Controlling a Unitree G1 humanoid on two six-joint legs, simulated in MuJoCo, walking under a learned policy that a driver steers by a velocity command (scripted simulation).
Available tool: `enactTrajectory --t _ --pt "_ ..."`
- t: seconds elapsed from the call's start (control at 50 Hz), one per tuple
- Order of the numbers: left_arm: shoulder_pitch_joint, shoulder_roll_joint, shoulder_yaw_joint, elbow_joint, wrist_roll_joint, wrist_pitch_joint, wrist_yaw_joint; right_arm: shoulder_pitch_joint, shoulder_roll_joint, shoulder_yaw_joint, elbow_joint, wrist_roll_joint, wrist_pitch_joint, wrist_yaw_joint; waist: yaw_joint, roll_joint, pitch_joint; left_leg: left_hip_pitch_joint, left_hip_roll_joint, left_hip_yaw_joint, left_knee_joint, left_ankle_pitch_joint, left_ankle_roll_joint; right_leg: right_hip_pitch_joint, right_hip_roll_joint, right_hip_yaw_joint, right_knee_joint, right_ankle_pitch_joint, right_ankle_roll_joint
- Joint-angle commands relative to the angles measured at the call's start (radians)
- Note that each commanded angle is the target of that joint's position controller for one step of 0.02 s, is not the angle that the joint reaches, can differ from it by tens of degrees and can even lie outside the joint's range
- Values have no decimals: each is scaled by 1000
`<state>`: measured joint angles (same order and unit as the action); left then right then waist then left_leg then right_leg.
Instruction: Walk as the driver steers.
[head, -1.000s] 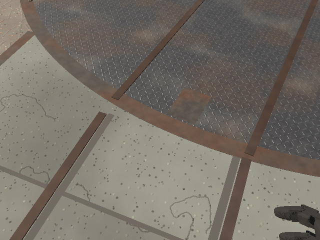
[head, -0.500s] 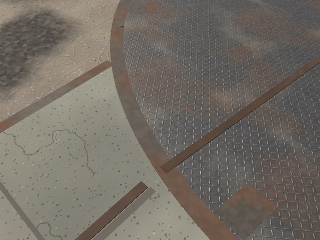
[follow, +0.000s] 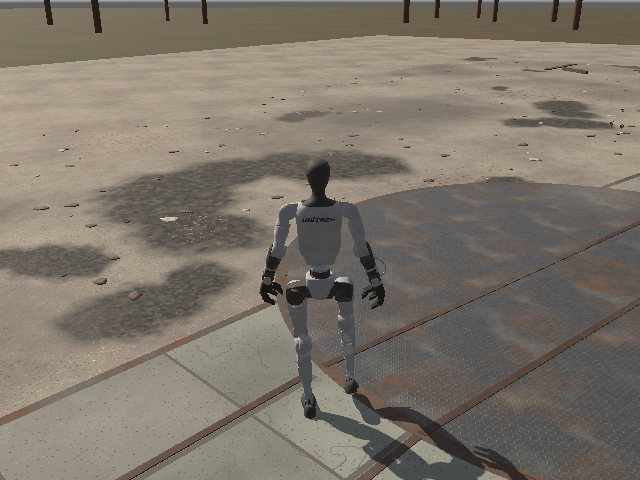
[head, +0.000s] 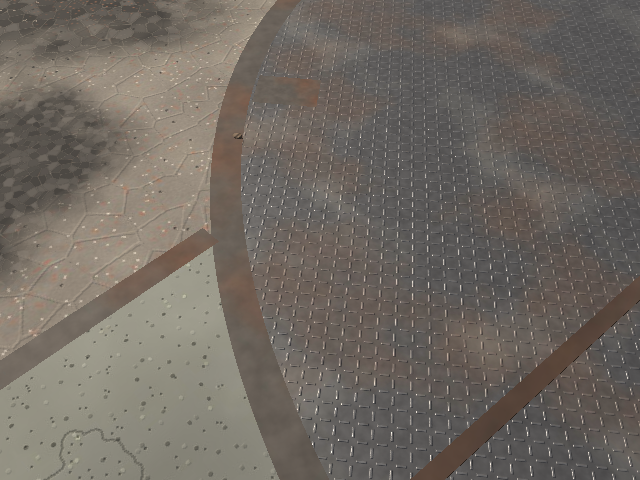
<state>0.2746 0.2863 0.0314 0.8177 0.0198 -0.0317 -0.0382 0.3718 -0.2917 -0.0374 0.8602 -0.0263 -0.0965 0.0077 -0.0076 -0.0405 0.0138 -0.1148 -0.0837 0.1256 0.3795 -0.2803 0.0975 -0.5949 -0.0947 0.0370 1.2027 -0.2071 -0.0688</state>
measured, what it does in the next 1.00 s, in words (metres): walks ahead, turning right: right foot, then left foot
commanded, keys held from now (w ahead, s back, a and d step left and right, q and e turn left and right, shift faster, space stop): w+e+shift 1.00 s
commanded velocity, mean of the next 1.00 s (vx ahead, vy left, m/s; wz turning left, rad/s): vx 1.00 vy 0.00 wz -0.88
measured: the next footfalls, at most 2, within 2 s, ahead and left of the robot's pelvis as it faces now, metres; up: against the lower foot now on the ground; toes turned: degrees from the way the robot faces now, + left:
right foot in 0.24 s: +0.43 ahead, -0.06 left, +0.00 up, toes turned -15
left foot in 0.64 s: +0.86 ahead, -0.01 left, +0.00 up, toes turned -37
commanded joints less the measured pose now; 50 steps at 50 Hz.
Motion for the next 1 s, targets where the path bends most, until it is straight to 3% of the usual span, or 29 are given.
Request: enactTrajectory --t 0.02,0.04,0.1,0.16,0.2,0.22,0.24,0.26,0.28,0.3,0.32,0.34,0.36,0.4,0.48,0.52,0.56,0.6,0.62,0.64,0.66,0.68,0.7,0.72,0.74,0.8,0.88,0.94,1.0 --pt "-48 27 5 -60 -4 18 -17 -26 -39 -6 -39 13 -43 4 22 78 114 -42 228 -90 -288 370 -26 -126 -33 -12 -73 134 3" --pt "-89 11 -3 -79 -9 16 -21 -26 -44 -6 -34 10 -47 5 23 105 115 -49 209 -30 -291 461 -36 -116 -20 -46 -139 201 0" --pt "-207 9 -17 -116 -14 3 -37 6 -54 1 -15 16 -52 -5 8 56 126 -14 183 95 -296 712 -78 -43 33 -167 -358 339 -28" --pt "-203 40 -17 -116 -6 1 -46 41 -126 -7 -6 18 -48 -41 40 99 64 131 225 134 -171 1216 -119 103 137 -257 -501 376 -72" --pt "0 110 8 -60 -2 10 -39 -2 -185 -24 -27 6 -19 -70 158 150 -54 171 265 122 108 1482 -135 319 209 -262 -501 261 -102" --pt "207 159 32 -2 1 14 -28 -66 -208 -32 -48 -4 -1 -75 261 159 -134 94 284 101 367 1500 -129 526 219 -219 -485 190 -138" --pt "417 207 65 56 -8 15 -8 -146 -229 -44 -67 -10 16 -69 371 99 -181 -67 240 96 799 1192 -119 732 168 -103 -562 131 -211" --pt "363 242 85 72 -38 24 14 -209 -96 -15 -94 -24 5 -39 293 -162 -93 -404 21 63 1215 -44 -113 835 98 30 -557 168 -246" --pt "241 348 102 22 -2 32 17 -66 -32 13 -201 1 -15 -34 111 -239 -239 -740 -3 -132 1465 -260 -155 1039 -103 545 -652 140 -464" --pt "199 306 106 -30 -1 36 30 -111 -74 27 -233 -9 -43 -27 148 -73 -283 -842 39 -258 1390 -191 -131 1033 -193 818 -911 -244 -494" --pt "159 206 85 -23 5 33 43 -160 -111 24 -224 -15 -57 -18 97 109 -98 -819 102 -266 1226 -95 -106 816 -171 778 -1007 -350 -412" --pt "125 172 74 -9 2 25 43 -184 -107 22 -228 -25 -51 -15 35 168 -2 -736 137 -250 1108 -75 -111 617 -129 683 -1019 -274 -360" --pt "106 175 70 -15 1 6 46 -184 -97 29 -226 -45 -29 -15 -3 178 48 -659 156 -248 1040 -93 -126 470 -83 609 -1010 -147 -341" --pt "73 163 61 -22 -8 -25 42 -190 -74 39 -236 -57 23 -11 -51 172 97 -528 201 -216 858 -111 -159 231 7 457 -1038 -77 -310" --pt "70 189 82 -44 -15 -50 28 -394 -18 67 -325 -12 29 12 22 63 94 -304 190 -139 398 245 -174 86 128 304 -1057 89 -231" --pt "103 205 94 -45 -24 -49 17 -419 -27 63 -330 7 27 13 68 25 45 -245 148 -125 283 374 -160 190 121 314 -1025 209 -191" --pt "130 212 102 -46 -24 -41 20 -432 -58 53 -339 8 21 9 87 -6 21 -239 127 -146 182 351 -148 329 95 349 -953 285 -159" --pt "127 235 109 -52 -14 -37 27 -344 -113 28 -316 5 12 -7 44 -19 -50 -126 82 -155 126 219 -133 428 84 375 -787 470 -120" --pt "95 260 112 -57 -9 -39 23 -189 -157 5 -276 3 6 -18 -52 14 -146 42 70 -142 116 140 -119 424 115 339 -597 547 -94" --pt "44 233 104 -75 -9 -51 21 32 -213 -22 -232 -11 -1 -37 -169 36 -253 301 157 -203 165 22 -95 281 154 297 -324 458 -70" --pt "32 69 60 -124 -19 -63 28 206 -293 -47 -207 -48 -4 -54 -197 261 -371 543 450 -554 83 -389 -59 31 234 195 14 -173 -64" --pt "128 43 34 -185 -48 -58 25 93 -349 -64 -214 -48 8 -44 -66 507 -426 548 598 -1085 -147 -572 28 -181 232 107 198 -312 -55" --pt "48 116 39 -148 -17 -32 34 -36 -220 -48 -242 -39 15 -38 -68 277 -245 399 537 -955 -147 -655 35 -254 134 79 247 -185 -59" --pt "-18 132 44 -153 2 -22 22 -75 -144 -30 -238 -29 20 -33 -70 157 -136 275 481 -732 -124 -469 19 -245 94 48 193 -112 -50" --pt "-56 128 45 -154 10 -11 6 -72 -116 -23 -215 -31 21 -30 -61 96 -80 189 432 -577 -124 -265 -2 -214 63 42 156 -86 -38" --pt "-121 61 25 -208 20 27 -30 16 -54 -7 -119 -4 -1 -18 -28 144 -5 92 361 -308 -150 38 -46 -217 8 34 124 -61 -23" --pt "-228 64 8 -288 14 43 -46 -36 -76 -14 -97 0 -31 -6 24 135 53 2 342 -82 -239 259 -51 -211 0 -7 -5 118 -10" --pt "-316 66 -3 -305 10 45 -62 9 -100 -19 -61 -2 -32 -10 7 81 111 28 284 80 -278 421 -77 -149 34 -117 -226 201 -40" --pt "-371 60 -12 -311 12 36 -65 77 -151 -29 -40 -5 -22 -21 7 92 113 119 291 163 -182 993 -105 -4 115 -243 -406 168 -101"
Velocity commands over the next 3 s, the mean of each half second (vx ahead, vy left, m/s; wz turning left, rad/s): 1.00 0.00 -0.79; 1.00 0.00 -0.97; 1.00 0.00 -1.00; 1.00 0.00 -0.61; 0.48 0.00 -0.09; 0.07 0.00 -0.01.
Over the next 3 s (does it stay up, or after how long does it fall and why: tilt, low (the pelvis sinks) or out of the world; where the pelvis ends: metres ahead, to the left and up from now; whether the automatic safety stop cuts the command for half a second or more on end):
stays up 1.02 -1.48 0.00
